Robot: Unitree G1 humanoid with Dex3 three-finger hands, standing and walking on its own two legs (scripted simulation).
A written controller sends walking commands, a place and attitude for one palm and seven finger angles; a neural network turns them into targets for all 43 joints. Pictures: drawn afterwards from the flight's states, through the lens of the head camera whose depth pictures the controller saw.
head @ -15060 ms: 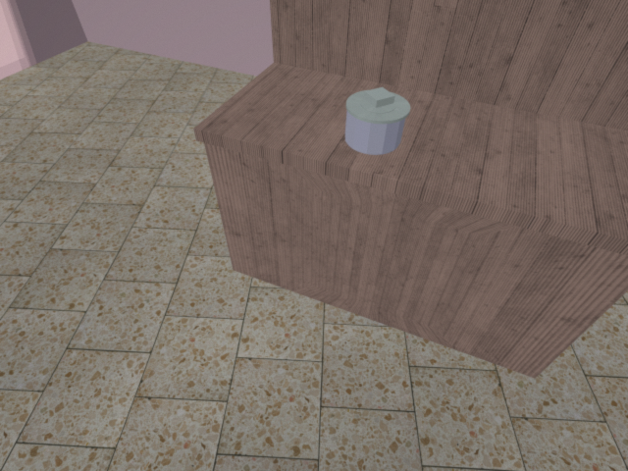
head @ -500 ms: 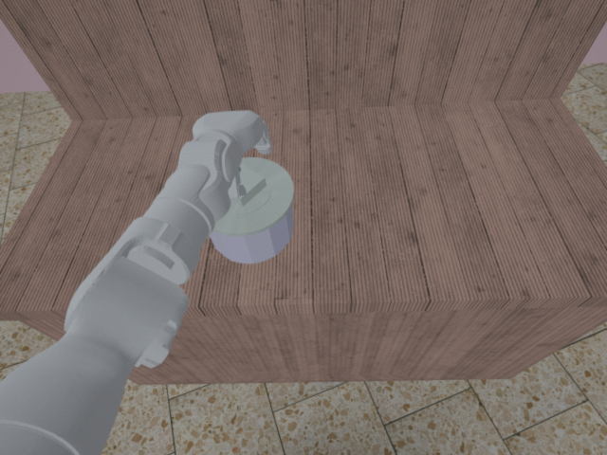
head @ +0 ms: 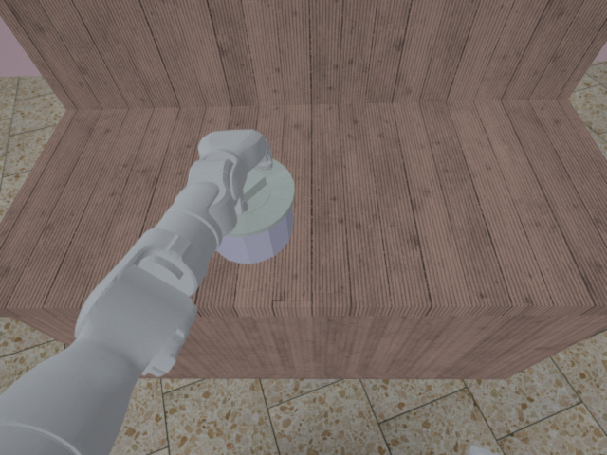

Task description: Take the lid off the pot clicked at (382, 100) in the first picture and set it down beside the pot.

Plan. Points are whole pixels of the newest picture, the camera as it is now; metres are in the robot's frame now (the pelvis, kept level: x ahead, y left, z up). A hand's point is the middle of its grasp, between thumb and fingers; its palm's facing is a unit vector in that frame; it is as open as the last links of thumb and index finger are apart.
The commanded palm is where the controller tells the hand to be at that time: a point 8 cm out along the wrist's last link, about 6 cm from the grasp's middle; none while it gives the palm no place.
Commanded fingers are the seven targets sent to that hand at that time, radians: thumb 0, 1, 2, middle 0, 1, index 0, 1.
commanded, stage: lower the open fingers around the knob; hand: left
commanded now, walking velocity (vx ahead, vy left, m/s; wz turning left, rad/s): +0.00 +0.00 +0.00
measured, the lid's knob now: (240, 182) +0.50 +0.07 +0.03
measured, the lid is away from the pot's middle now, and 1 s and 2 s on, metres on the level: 0.00 0.00 0.01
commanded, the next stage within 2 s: close the fingers and squeeze the knob in 0.24 s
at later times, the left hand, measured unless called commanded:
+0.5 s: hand (232, 189) +0.47 +0.08 +0.06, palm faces -0.35 -0.01 -0.93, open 10.4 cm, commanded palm +0.47 +0.08 +0.12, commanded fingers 0.00 -0.09 1.07 -0.56 -0.70 -0.56 -0.70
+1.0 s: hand (234, 188) +0.47 +0.07 +0.07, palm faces -0.35 +0.01 -0.94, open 9.3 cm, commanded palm +0.47 +0.07 +0.12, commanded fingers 0.00 0.21 0.94 -0.66 -0.99 -0.66 -0.99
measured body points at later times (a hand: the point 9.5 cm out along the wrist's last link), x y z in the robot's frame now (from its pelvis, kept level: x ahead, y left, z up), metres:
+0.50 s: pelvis -0.01 +0.00 +0.00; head +0.06 -0.03 +0.45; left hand +0.48 +0.07 +0.12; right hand +0.05 -0.26 -0.15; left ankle -0.05 +0.09 -0.73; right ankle +0.01 -0.13 -0.73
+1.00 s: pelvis -0.01 +0.00 +0.00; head +0.05 -0.03 +0.44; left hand +0.48 +0.07 +0.12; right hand +0.03 -0.26 -0.15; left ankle -0.05 +0.09 -0.73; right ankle +0.01 -0.13 -0.73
